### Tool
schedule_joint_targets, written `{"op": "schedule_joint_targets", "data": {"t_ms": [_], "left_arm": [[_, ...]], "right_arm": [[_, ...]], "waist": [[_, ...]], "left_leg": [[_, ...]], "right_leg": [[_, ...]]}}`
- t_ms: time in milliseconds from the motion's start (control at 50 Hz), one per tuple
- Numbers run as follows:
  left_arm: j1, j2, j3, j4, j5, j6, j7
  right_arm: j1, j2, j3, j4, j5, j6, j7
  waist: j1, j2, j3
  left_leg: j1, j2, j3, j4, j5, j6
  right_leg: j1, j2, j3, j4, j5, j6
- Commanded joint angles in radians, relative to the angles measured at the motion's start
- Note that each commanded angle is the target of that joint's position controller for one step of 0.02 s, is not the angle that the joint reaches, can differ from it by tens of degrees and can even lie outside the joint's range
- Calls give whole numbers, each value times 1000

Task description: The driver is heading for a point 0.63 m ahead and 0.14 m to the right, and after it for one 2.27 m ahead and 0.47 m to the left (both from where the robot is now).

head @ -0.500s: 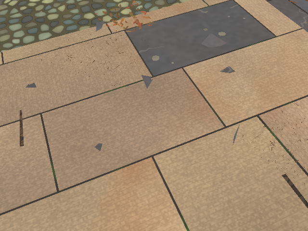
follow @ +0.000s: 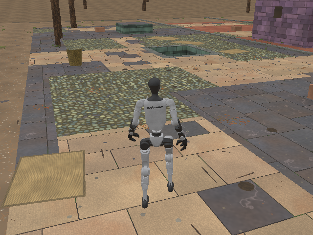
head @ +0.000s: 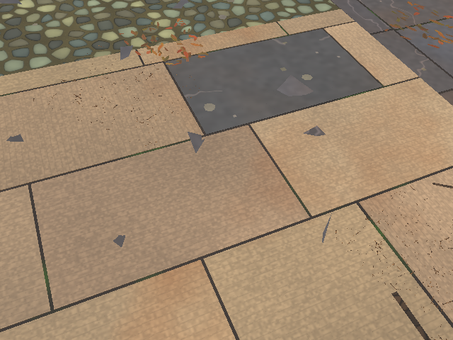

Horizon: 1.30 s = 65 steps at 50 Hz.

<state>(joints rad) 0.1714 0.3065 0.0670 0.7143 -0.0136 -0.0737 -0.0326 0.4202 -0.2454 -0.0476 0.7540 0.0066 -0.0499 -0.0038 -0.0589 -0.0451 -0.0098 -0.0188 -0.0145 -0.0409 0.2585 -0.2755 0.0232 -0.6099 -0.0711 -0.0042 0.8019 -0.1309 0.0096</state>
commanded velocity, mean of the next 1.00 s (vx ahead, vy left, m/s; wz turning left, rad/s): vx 0.48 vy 0.00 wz -0.04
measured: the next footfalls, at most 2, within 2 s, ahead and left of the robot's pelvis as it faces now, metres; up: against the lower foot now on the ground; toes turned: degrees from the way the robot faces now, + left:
right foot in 0.16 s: +0.23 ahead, -0.15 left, +0.00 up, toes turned -2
left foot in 0.72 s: +0.55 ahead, +0.09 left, +0.00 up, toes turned +1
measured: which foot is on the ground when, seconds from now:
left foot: down 0.00-0.18, up 0.20-0.70, down 0.72-1.00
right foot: up 0.00-0.14, down 0.16-0.72, up 0.74-1.00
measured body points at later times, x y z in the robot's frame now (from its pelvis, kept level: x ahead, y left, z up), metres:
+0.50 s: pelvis +0.24 -0.06 +0.00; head +0.26 -0.07 +0.45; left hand +0.27 +0.21 -0.12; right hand +0.41 -0.32 -0.09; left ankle +0.39 +0.12 -0.68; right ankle +0.19 -0.14 -0.75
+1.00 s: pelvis +0.52 +0.00 +0.00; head +0.54 +0.01 +0.45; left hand +0.67 +0.26 -0.11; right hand +0.56 -0.28 -0.11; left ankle +0.51 +0.08 -0.75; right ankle +0.61 -0.19 -0.66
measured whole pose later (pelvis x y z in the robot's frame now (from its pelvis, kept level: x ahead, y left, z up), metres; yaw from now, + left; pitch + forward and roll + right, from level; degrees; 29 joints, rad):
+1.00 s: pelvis +0.52 +0.00 +0.00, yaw -5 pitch +0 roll +2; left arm 0.22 0.31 0.06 0.76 -0.03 -0.04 0.00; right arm 0.31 -0.26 -0.05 0.82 -0.02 -0.11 0.02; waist -0.04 -0.06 0.02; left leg -0.10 -0.05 0.13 0.27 -0.18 0.06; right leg -0.69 -0.10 0.10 1.02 -0.13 0.00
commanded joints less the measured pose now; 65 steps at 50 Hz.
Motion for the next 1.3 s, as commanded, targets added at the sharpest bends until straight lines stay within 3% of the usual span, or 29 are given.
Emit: {"op": "schedule_joint_targets", "data": {"t_ms": [20,120,160,180,200,220,240,260,280,320,380,520,620,680,720,740,760,780,800,820,840,900,940,1060,1160,1220,1260,1280,1300], "left_arm": [[-179,18,-12,-112,-6,-21,-15],[-143,78,4,-125,-12,-24,-21],[75,135,37,-67,-6,-21,-4],[257,207,53,-43,4,-18,8],[305,278,62,-24,21,-19,-5],[265,174,35,-34,9,-23,-6],[200,140,22,-39,5,-22,-2],[140,127,16,-48,10,-20,-3],[101,107,11,-51,18,-20,-5],[68,85,6,-52,25,-30,-4],[82,95,9,-26,15,-44,0],[180,132,16,30,1,-23,22],[247,150,23,76,-8,4,28],[225,174,31,83,-9,18,36],[204,147,16,73,1,27,42],[283,58,-15,37,17,14,40],[336,6,-33,50,10,-7,33],[236,111,-7,39,-23,-21,25],[152,133,-1,12,-37,-26,23],[113,124,-1,7,-24,-25,26],[118,115,5,11,-15,-15,26],[184,64,3,38,-20,25,30],[145,57,5,24,-15,36,36],[-19,20,-5,-28,-5,20,11],[-165,-5,-19,-114,-1,16,-18],[-136,27,-7,-133,3,9,-25],[115,110,37,-63,5,4,-11],[293,192,64,-22,15,10,9],[306,264,71,-16,25,9,16]], "right_arm": [[-22,-186,-47,-52,8,-19,-1],[-23,-223,-58,-24,20,-14,0],[-21,-195,-46,-20,11,-8,-3],[-10,-137,-21,-46,-15,-7,-7],[107,-35,5,-65,10,-26,-6],[35,-151,-19,-48,31,-40,-1],[-61,-193,-32,-71,44,-46,6],[-106,-178,-26,-76,32,-48,2],[-125,-164,-28,-75,14,-46,1],[-85,-135,-27,-57,13,-29,3],[-121,-114,-25,-61,2,-11,-2],[-359,-73,-5,-117,2,-38,18],[-473,-83,-3,-167,12,-51,51],[-405,-123,-18,-160,10,-55,57],[-131,-204,-59,-85,4,-53,40],[12,-304,-81,-68,-21,-49,30],[51,-289,-75,-49,-8,-47,35],[14,-204,-51,-54,1,-46,32],[-64,-179,-41,-62,3,-44,28],[-128,-154,-33,-66,-3,-44,28],[-171,-128,-26,-68,-12,-50,30],[-205,-120,-29,-44,-19,-75,31],[-200,-135,-35,-21,-24,-83,25],[-170,-167,-40,18,-19,-70,3],[-58,-191,-47,84,8,-32,0],[-68,-225,-52,108,25,-9,-1],[-108,-230,-46,116,27,1,-3],[-104,-184,-25,95,10,-9,-2],[35,-38,17,82,4,-30,14]], "waist": [[-26,169,93],[28,171,92],[139,136,-55],[203,-3,-222],[134,-324,-350],[161,-193,-262],[148,-116,-128],[120,-20,-65],[94,-4,-20],[51,-48,-18],[40,-21,23],[123,2,79],[148,-6,103],[91,-40,45],[-48,-25,-147],[-50,147,-325],[-31,315,-424],[-60,222,-298],[-41,167,-159],[-9,101,-85],[26,110,-38],[76,135,-8],[75,117,30],[16,89,73],[-34,61,124],[33,106,83],[185,116,-73],[248,43,-218],[148,-203,-369]], "left_leg": [[-83,207,-121,-114,138,173],[-27,272,-138,-40,262,143],[-78,191,-50,255,558,94],[-269,126,2,596,340,50],[-594,-49,-27,921,-265,-8],[-705,2,-117,1036,-270,0],[-756,53,-84,1045,-181,17],[-723,98,-56,1007,-94,21],[-694,126,-51,951,-35,18],[-607,153,-49,904,29,9],[-645,160,-35,821,99,-19],[-654,124,17,418,394,-37],[-664,91,22,286,324,-2],[-532,44,54,246,206,42],[-108,36,64,238,241,106],[309,298,-301,272,201,232],[456,414,-679,116,15,314],[373,386,-601,71,-90,260],[220,361,-448,45,-40,223],[78,323,-347,12,43,203],[-23,287,-265,-27,105,190],[-155,255,-117,-110,210,191],[-166,251,-40,-135,281,189],[-89,221,140,-149,367,142],[93,293,145,-86,458,151],[159,313,110,29,758,148],[77,250,139,317,934,105],[-171,195,145,608,650,70],[-555,-10,82,970,-240,8]], "right_leg": [[7,27,-25,-149,82,8],[130,46,-24,-254,27,-60],[444,81,-51,-279,17,-112],[740,-111,170,-269,-4,-178],[975,-311,694,-463,-333,-318],[904,-303,752,-554,-464,-286],[785,-282,605,-551,-413,-250],[661,-242,495,-557,-285,-236],[567,-199,411,-577,-186,-234],[474,-154,316,-629,-93,-239],[431,-144,228,-679,10,-259],[495,-110,87,-688,128,-219],[641,-173,101,-622,178,-210],[706,-184,95,-507,438,-180],[584,-99,23,-163,589,-126],[226,11,-20,224,230,-65],[-20,139,92,432,-451,-39],[-132,79,155,516,-430,-51],[-158,29,119,492,-331,-59],[-121,-12,102,439,-247,-54],[-72,-42,106,389,-187,-47],[14,-61,115,359,-109,-20],[-41,-58,134,308,-34,-4],[-57,-32,62,-30,246,-7],[-127,-11,12,-176,129,-51],[-21,38,-45,-234,-29,-97],[358,95,-80,-308,53,-145],[715,-61,92,-253,135,-201],[1031,-339,592,-340,-15,-361]]}}
Velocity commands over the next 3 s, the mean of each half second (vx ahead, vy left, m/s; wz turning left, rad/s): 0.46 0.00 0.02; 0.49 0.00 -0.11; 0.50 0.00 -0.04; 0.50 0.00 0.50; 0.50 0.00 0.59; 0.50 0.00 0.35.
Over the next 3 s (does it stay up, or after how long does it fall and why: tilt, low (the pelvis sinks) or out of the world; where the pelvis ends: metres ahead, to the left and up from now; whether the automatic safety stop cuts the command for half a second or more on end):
stays up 1.56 0.20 0.00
